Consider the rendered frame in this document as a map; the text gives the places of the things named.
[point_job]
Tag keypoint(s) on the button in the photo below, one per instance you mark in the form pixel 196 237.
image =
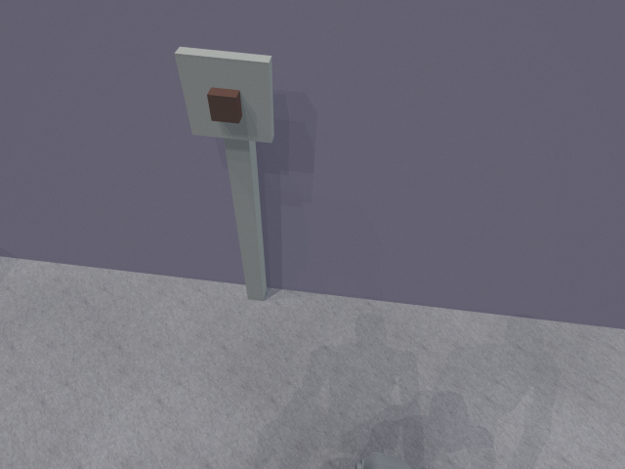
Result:
pixel 224 105

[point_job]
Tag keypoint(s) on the panel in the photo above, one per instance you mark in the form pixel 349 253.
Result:
pixel 201 69

